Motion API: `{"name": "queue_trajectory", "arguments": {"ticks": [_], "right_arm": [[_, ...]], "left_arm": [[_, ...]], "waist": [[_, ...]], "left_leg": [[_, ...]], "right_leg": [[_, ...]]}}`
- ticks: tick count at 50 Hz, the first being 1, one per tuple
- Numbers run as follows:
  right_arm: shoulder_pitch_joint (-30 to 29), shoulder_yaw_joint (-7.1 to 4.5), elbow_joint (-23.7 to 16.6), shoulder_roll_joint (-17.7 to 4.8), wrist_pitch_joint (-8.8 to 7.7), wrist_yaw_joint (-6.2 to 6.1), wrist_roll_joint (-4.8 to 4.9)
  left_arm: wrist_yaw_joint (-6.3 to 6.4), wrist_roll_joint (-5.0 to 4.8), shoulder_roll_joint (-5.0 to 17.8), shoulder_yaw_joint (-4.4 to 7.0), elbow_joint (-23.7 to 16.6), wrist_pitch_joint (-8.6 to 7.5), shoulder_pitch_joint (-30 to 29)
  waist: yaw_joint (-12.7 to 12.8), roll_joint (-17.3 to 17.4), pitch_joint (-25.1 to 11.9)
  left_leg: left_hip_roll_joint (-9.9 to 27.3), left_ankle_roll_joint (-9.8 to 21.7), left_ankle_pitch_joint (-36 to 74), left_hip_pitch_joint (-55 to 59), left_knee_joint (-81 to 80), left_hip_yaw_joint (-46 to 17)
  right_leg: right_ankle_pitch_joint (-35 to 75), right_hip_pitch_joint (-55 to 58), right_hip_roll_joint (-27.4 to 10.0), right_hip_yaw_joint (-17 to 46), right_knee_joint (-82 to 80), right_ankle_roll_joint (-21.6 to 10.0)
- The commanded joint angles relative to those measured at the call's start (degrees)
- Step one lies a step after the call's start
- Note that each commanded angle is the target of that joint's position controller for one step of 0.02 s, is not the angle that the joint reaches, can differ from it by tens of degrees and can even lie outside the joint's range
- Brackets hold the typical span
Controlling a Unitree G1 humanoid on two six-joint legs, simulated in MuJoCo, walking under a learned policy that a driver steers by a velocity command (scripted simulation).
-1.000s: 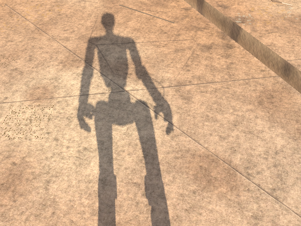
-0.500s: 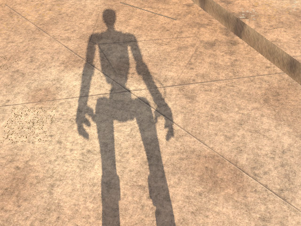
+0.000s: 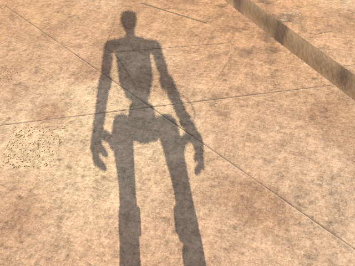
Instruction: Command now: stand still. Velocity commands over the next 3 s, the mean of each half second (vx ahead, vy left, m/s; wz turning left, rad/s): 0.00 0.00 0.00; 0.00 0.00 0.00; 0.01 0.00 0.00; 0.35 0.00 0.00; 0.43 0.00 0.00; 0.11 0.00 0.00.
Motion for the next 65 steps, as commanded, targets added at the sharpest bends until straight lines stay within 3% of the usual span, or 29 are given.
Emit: {"name": "queue_trajectory", "arguments": {"ticks": [1, 65], "right_arm": [[2.5, -0.63, -0.9, -5.2, -0.37, -0.18, 0.02], [7.4, -0.29, -1.2, -3.9, -0.38, -0.44, 0.32]], "left_arm": [[0.13, -0.03, 5.5, 0.76, -1.3, -0.37, 2.0], [0.25, -0.31, 4.0, 0.55, -2.2, -0.58, 7.3]], "waist": [[0.1, -0.3, 0.3], [0.1, -0.1, 1.1]], "left_leg": [[0.5, 1.6, 5.8, -1.0, -3.7, -0.2], [0.4, 1.4, 7.0, -1.3, -3.4, -0.2]], "right_leg": [[3.8, -1.1, -3.5, 3.9, -6.5, -1.2], [7.4, -0.7, -3.2, 3.6, -5.7, -1.3]]}}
